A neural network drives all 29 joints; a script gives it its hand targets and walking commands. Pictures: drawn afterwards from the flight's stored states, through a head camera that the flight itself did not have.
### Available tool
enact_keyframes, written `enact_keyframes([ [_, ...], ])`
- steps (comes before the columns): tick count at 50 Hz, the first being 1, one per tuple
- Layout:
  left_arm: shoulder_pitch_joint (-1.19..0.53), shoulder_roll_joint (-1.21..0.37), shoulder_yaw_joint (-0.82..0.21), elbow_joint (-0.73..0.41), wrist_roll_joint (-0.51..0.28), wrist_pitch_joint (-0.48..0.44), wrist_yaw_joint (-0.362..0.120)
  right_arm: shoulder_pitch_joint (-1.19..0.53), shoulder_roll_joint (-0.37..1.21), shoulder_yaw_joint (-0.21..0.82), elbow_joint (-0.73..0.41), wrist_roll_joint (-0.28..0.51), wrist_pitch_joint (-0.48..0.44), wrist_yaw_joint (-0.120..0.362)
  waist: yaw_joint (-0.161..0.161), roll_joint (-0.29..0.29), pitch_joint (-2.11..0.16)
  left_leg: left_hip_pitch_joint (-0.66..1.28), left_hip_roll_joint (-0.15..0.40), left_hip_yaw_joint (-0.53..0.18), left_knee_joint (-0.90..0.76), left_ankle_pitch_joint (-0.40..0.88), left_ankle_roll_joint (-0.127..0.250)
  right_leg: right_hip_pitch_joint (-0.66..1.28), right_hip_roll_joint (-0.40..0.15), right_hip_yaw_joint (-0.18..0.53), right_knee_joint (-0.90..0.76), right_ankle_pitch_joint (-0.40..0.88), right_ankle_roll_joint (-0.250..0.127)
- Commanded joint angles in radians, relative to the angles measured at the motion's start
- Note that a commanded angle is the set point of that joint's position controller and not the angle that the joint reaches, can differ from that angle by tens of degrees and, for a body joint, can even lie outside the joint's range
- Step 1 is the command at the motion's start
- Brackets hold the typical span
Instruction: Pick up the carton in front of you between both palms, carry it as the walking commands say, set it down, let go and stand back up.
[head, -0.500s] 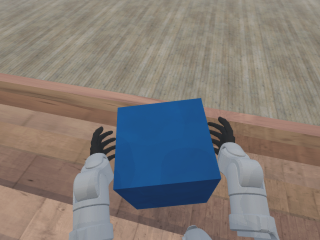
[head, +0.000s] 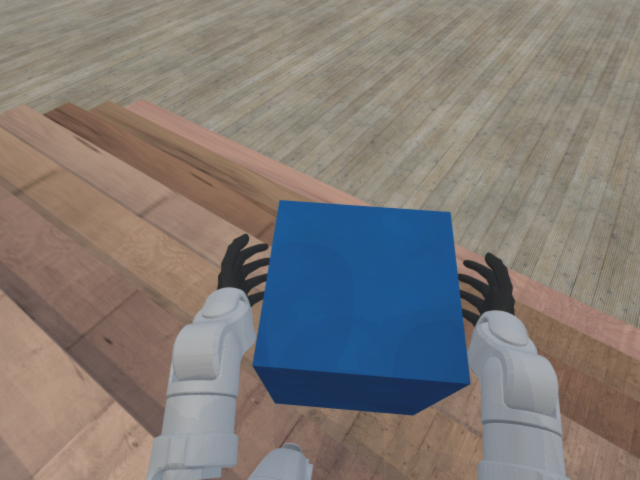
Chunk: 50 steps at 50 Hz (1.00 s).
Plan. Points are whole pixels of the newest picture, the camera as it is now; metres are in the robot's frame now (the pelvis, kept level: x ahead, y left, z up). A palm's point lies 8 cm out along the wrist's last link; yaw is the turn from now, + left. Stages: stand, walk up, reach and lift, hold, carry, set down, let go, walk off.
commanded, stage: carry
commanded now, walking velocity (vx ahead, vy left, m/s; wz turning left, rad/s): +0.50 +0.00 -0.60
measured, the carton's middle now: (353, 318) +0.33 +0.04 +0.00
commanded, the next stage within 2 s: none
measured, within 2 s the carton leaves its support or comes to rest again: neither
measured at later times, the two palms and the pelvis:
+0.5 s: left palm (380, 181) +0.76 +0.03 -0.12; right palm (521, 221) +0.69 -0.27 -0.12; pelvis +0.41 -0.05 -0.22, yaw -16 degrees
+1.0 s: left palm (473, 142) +1.14 -0.24 -0.24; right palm (576, 191) +0.95 -0.49 -0.23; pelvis +0.79 -0.18 -0.32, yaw -28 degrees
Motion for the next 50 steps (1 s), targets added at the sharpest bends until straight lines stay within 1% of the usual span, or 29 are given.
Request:
enact_keyframes([
  [1, -0.467, -0.716, -0.591, -0.136, -0.152, -0.009, 0.001, -0.470, 0.558, 0.463, -0.040, 0.050, 0.004, -0.021, 0.019, 0.205, -0.217, 0.152, -0.112, 0.082, -0.415, -0.036, -0.069, 0.157, 0.010, 0.259, 0.005, 0.798, -0.105],
  [3, -0.543, -0.722, -0.597, -0.178, -0.178, -0.006, 0.003, -0.454, 0.568, 0.454, -0.028, 0.046, 0.009, -0.021, -0.151, 0.260, -0.298, 0.849, -0.036, -0.027, -0.443, 0.114, 0.010, -0.374, 0.040, 0.129, 0.277, 0.810, 0.024],
  [4, -0.606, -0.725, -0.611, -0.224, -0.201, -0.006, -0.006, -0.454, 0.567, 0.459, -0.046, 0.049, 0.011, -0.015, -0.284, 0.236, -0.311, 1.030, 0.088, -0.167, -0.434, 0.261, 0.069, -0.603, 0.059, 0.093, 0.426, 0.226, 0.065],
  [5, -0.640, -0.730, -0.609, -0.245, -0.214, -0.005, -0.012, -0.479, 0.571, 0.460, -0.077, 0.058, 0.015, -0.011, -0.321, 0.090, -0.347, 1.095, 0.171, -0.243, -0.382, 0.411, 0.091, -0.665, 0.032, 0.068, 0.460, 0.127, 0.070],
  [6, -0.621, -0.733, -0.590, -0.254, -0.211, 0.002, -0.009, -0.499, 0.585, 0.488, -0.104, 0.081, 0.016, -0.008, -0.305, 0.051, -0.439, 1.143, 0.288, -0.368, -0.251, 0.624, 0.127, -0.676, -0.011, 0.064, 0.479, 0.203, 0.036],
  [9, -0.518, -0.693, -0.507, -0.228, -0.120, 0.025, 0.016, -0.540, 0.600, 0.575, -0.185, 0.133, 0.031, -0.001, -0.322, 0.160, -0.304, 0.903, 0.176, -0.248, -0.254, 0.393, 0.043, -0.705, -0.030, 0.021, 0.259, 0.467, -0.015],
  [12, -0.335, -0.568, -0.399, -0.147, -0.001, 0.062, 0.037, -0.532, 0.624, 0.643, -0.140, 0.183, 0.071, 0.005, -0.268, 0.068, -0.222, 0.480, 0.055, -0.118, -0.151, 0.217, -0.011, -0.291, 0.046, -0.102, -0.247, 0.890, 0.014],
  [15, -0.296, -0.515, -0.331, -0.073, 0.070, 0.115, 0.038, -0.569, 0.612, 0.668, -0.080, 0.205, 0.116, 0.016, -0.140, 0.139, -0.264, 0.138, 0.102, -0.016, 0.201, 0.221, -0.081, 0.181, 0.029, -0.040, -0.276, 1.181, -0.056],
  [18, -0.287, -0.426, -0.252, -0.023, 0.106, 0.150, 0.047, -0.587, 0.572, 0.629, -0.027, 0.195, 0.178, 0.015, 0.023, -0.002, -0.137, -0.025, -0.103, 0.171, 0.756, -0.928, -0.148, 0.316, -0.072, 0.085, -0.705, 1.523, -0.092],
  [19, -0.306, -0.361, -0.224, -0.041, 0.088, 0.167, 0.047, -0.589, 0.557, 0.599, -0.021, 0.186, 0.202, 0.001, -0.010, 0.045, -0.089, 0.010, -0.113, 0.148, 0.818, -1.031, -0.098, 0.284, -0.100, -0.003, -0.681, 1.512, -0.082],
  [20, -0.411, -0.319, -0.242, -0.067, 0.033, 0.177, 0.066, -0.639, 0.537, 0.559, 0.000, 0.178, 0.227, -0.019, -0.092, -0.143, -0.177, -0.197, -0.104, 0.085, 0.906, -1.092, -0.098, 0.462, -0.169, 0.107, -0.302, 1.903, -0.096],
  [21, -0.459, -0.349, -0.263, -0.087, -0.008, 0.170, 0.098, -0.650, 0.529, 0.532, -0.013, 0.203, 0.257, -0.035, -0.044, -0.396, -0.267, -0.483, -0.044, -0.011, 0.920, -1.089, -0.091, 0.713, -0.327, 0.418, -0.213, 2.025, -0.298],
  [22, -0.559, -0.426, -0.283, -0.136, -0.055, 0.166, 0.107, -0.672, 0.525, 0.527, -0.103, 0.217, 0.255, -0.033, -0.056, -0.388, -0.380, -0.574, 0.000, -0.180, 0.974, -1.103, -0.089, 0.727, -0.502, 0.766, -0.235, 1.458, -0.442],
  [23, -0.561, -0.571, -0.353, -0.137, -0.094, 0.161, 0.086, -0.738, 0.549, 0.539, -0.145, 0.218, 0.244, -0.033, -0.064, -0.068, -0.383, -0.493, 0.003, -0.124, 0.893, -1.062, -0.118, 0.525, -0.412, 0.812, -0.259, 1.093, -0.424],
  [24, -0.652, -0.656, -0.439, -0.220, -0.169, 0.148, 0.053, -0.771, 0.583, 0.523, -0.159, 0.219, 0.210, -0.033, -0.133, 0.086, -0.383, -0.367, 0.001, -0.105, 0.780, -0.889, -0.114, 0.346, -0.338, 0.695, -0.275, 0.938, -0.339],
  [26, -0.846, -0.758, -0.552, -0.319, -0.250, 0.108, 0.006, -0.790, 0.622, 0.462, -0.150, 0.168, 0.155, -0.027, -0.123, 0.103, -0.322, -0.177, -0.001, -0.082, 0.485, -0.591, -0.106, 0.046, -0.230, 0.620, -0.262, 1.001, -0.284],
  [28, -0.833, -0.782, -0.590, -0.308, -0.256, 0.081, -0.014, -0.767, 0.647, 0.468, -0.118, 0.130, 0.115, -0.011, -0.103, 0.005, -0.273, 0.217, -0.062, 0.050, 0.055, -0.251, -0.099, -0.278, -0.032, 0.342, -0.342, 0.961, -0.216],
  [30, -0.767, -0.779, -0.601, -0.271, -0.270, 0.050, -0.031, -0.675, 0.658, 0.487, -0.098, 0.120, 0.079, 0.008, -0.135, -0.116, -0.396, 0.446, -0.065, 0.045, 0.106, -0.044, -0.055, -0.266, -0.038, 0.233, -0.155, 1.204, -0.174],
  [31, -0.723, -0.784, -0.618, -0.244, -0.262, 0.041, -0.033, -0.601, 0.642, 0.488, -0.073, 0.102, 0.062, 0.010, -0.182, -0.025, -0.466, 0.556, -0.072, 0.029, 0.013, -0.091, -0.032, -0.249, -0.011, 0.156, 0.045, 1.270, -0.120],
  [33, -0.621, -0.752, -0.600, -0.192, -0.221, 0.024, -0.021, -0.471, 0.628, 0.464, 0.013, 0.033, 0.029, -0.007, -0.236, 0.102, -0.482, 0.729, -0.027, -0.069, -0.371, 0.283, -0.021, -0.267, 0.077, 0.070, 0.358, 0.676, -0.060],
  [34, -0.503, -0.757, -0.581, -0.163, -0.191, 0.018, -0.019, -0.418, 0.604, 0.463, 0.057, 0.013, 0.021, -0.025, -0.253, 0.406, -0.605, 1.193, 0.335, -0.571, -0.306, 0.309, 0.183, -0.772, 0.175, 0.044, 0.630, 0.246, 0.078],
  [35, -0.490, -0.725, -0.571, -0.182, -0.176, 0.007, -0.015, -0.382, 0.652, 0.496, 0.086, 0.034, 0.006, -0.024, -0.315, 0.300, -0.682, 1.172, 0.358, -0.778, -0.307, -0.006, 0.230, -0.814, 0.115, 0.127, 0.615, 0.157, 0.026],
  [37, -0.462, -0.741, -0.520, -0.177, -0.124, -0.005, -0.010, -0.404, 0.706, 0.566, -0.006, 0.094, -0.008, 0.002, -0.320, 0.052, -0.521, 1.063, 0.259, -0.620, -0.230, -0.094, 0.157, -0.856, 0.054, 0.101, 0.466, 0.198, 0.051],
  [40, -0.375, -0.740, -0.441, -0.112, -0.010, -0.020, -0.008, -0.525, 0.823, 0.703, -0.093, 0.187, -0.026, 0.048, -0.298, 0.101, -0.388, 0.801, 0.199, -0.420, -0.226, -0.107, 0.081, -0.683, 0.017, 0.052, 0.113, 0.301, 0.075],
  [43, -0.322, -0.697, -0.377, -0.075, 0.078, -0.051, 0.005, -0.524, 0.823, 0.777, -0.088, 0.234, -0.035, 0.069, -0.337, 0.115, -0.338, 0.609, 0.042, -0.240, -0.047, -0.400, 0.020, -0.531, 0.034, -0.017, -0.004, 0.826, 0.025],
  [44, -0.294, -0.675, -0.351, -0.051, 0.094, -0.070, 0.015, -0.569, 0.808, 0.799, -0.086, 0.249, -0.039, 0.072, -0.294, -0.013, -0.302, 0.375, -0.013, -0.139, -0.055, -0.590, 0.019, -0.263, 0.057, -0.066, -0.277, 1.073, 0.035],
  [46, -0.266, -0.654, -0.322, -0.005, 0.132, -0.076, 0.032, -0.615, 0.786, 0.813, -0.076, 0.289, -0.040, 0.072, -0.263, 0.032, -0.214, 0.048, -0.028, -0.094, -0.064, -0.632, 0.026, 0.159, 0.076, -0.139, -0.382, 1.241, 0.037],
  [48, -0.291, -0.598, -0.292, -0.001, 0.140, -0.067, 0.045, -0.628, 0.750, 0.793, -0.039, 0.293, -0.020, 0.067, -0.102, 0.057, -0.299, -0.058, 0.010, -0.024, 0.251, -0.425, -0.024, 0.446, -0.017, -0.053, -0.283, 1.276, -0.035],
  [50, -0.254, -0.510, -0.265, 0.031, 0.134, -0.039, 0.063, -0.616, 0.691, 0.739, 0.006, 0.286, 0.017, 0.049, -0.023, -0.041, -0.246, -0.198, -0.119, 0.036, 0.775, -0.824, -0.072, 0.419, -0.178, 0.088, -0.302, 1.183, -0.083],
])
